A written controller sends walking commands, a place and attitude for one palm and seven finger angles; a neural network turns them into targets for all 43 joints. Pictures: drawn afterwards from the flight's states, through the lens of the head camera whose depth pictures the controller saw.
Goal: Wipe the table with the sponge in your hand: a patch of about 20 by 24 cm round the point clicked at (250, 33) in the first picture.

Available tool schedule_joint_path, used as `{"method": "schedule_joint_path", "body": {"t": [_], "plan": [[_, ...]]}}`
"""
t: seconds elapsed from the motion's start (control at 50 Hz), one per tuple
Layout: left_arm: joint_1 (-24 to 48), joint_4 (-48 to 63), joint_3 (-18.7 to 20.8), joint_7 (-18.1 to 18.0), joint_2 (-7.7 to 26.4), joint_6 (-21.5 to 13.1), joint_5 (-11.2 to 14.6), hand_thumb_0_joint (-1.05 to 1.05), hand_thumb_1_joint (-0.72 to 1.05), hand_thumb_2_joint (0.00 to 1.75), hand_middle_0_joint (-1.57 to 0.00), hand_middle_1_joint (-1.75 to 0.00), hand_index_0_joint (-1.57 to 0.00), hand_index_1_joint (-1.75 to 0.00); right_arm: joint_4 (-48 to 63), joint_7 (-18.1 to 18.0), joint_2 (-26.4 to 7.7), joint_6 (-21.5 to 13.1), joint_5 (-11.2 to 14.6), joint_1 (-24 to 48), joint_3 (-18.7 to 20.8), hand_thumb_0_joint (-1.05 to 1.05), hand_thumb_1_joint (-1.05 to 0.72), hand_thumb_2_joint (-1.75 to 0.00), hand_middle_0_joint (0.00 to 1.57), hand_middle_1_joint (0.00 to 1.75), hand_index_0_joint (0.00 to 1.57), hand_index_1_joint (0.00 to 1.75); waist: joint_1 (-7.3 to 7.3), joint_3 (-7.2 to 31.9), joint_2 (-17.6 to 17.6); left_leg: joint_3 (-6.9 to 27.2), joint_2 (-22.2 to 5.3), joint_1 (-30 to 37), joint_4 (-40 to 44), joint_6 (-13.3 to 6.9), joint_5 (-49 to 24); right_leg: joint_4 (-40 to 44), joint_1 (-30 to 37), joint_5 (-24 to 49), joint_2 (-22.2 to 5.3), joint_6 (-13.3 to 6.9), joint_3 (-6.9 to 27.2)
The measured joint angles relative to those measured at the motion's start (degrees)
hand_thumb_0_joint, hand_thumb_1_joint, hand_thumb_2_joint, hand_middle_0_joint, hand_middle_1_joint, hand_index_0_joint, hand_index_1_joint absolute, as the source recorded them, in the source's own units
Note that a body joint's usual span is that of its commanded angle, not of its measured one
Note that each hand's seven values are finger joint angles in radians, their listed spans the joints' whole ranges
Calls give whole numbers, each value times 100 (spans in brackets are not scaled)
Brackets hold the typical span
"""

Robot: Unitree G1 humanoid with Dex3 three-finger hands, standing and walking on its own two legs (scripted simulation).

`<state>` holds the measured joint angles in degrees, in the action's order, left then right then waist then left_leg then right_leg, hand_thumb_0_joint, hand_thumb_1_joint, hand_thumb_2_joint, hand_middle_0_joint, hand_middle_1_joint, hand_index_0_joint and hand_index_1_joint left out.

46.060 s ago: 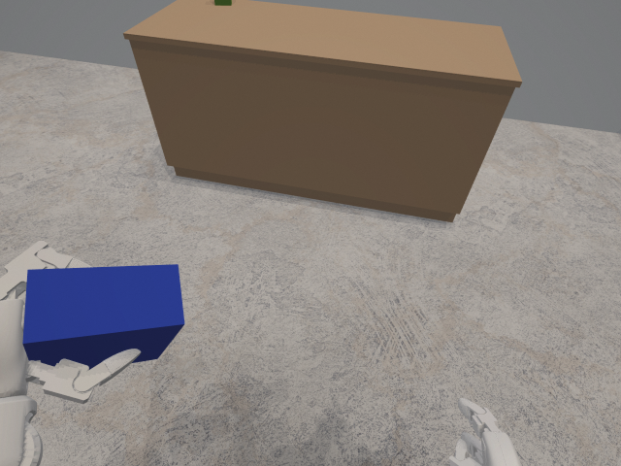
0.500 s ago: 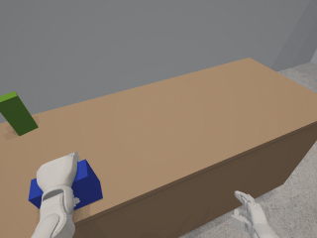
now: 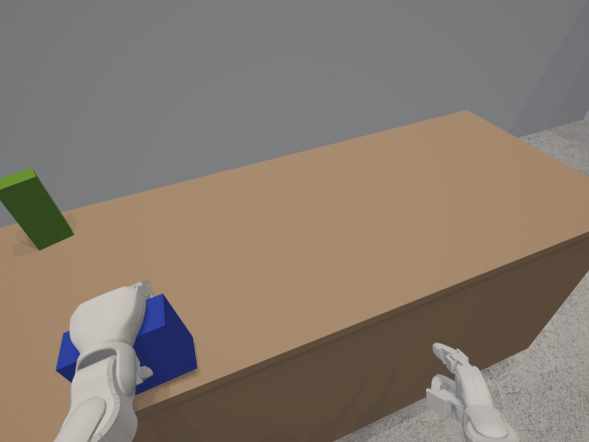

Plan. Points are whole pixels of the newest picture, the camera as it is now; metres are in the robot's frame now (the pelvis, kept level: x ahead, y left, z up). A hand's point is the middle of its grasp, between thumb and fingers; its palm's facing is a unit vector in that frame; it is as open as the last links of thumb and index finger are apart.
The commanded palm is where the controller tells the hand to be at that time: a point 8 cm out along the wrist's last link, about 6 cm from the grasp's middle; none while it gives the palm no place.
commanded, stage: lift the sponge slowly off the table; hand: left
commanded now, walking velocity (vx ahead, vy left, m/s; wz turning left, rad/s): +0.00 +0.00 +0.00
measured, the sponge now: (139, 358) +0.22 +0.28 -0.01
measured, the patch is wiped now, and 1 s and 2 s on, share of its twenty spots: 1.00 1.00 1.00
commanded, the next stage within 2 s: bring the sponge back beside the body in 1.42 s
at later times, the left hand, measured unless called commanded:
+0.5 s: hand (122, 326) +0.22 +0.27 +0.07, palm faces +0.05 -0.14 -0.99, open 10.0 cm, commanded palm +0.19 +0.27 +0.15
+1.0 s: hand (118, 307) +0.23 +0.27 +0.11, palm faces +0.09 -0.12 -0.99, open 10.0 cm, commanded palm +0.19 +0.27 +0.18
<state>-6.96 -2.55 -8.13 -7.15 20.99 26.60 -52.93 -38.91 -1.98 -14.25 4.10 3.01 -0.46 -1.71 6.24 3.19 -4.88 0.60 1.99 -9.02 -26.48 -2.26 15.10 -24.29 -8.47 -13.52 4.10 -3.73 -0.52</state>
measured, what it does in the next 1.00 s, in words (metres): stands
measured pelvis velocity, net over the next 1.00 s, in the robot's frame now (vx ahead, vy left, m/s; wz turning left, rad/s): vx -0.02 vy -0.01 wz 0.00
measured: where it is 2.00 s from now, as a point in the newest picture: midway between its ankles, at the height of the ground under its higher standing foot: outside the picture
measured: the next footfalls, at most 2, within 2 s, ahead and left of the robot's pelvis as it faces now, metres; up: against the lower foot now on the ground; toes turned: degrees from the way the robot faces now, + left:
none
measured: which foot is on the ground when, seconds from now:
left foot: down 0.00-1.00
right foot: down 0.00-1.00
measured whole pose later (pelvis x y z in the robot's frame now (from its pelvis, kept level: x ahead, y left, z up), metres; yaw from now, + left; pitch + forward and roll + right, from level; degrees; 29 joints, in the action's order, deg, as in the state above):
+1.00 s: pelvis -0.02 -0.01 +0.00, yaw +0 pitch -5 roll +0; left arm -1.2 4.5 -7.0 0.4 26.0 30.8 -51.0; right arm -39.1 -2.7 -15.3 3.7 3.5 1.5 -3.0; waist 6.4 1.8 -6.2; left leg 1.0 1.5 -6.1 -23.8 -1.2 12.7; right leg -22.3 -5.8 -11.6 4.6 -4.7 -0.8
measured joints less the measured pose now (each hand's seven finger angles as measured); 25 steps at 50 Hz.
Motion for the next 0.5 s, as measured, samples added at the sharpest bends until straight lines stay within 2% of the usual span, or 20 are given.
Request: {"method": "schedule_joint_path", "body": {"t": [0.5], "plan": [[153, 516, 53, 404, 239, 207, 84, 0, -50, 105, -73, -135, -75, -134, -12, -20, -30, -1, 16, 132, -80, 1, -90, -90, 20, 30, 20, 30, 21, -98, -74, 20, -23, 268, 211, 48, -160, 192, 260, 148, 22, -44, -5]]}}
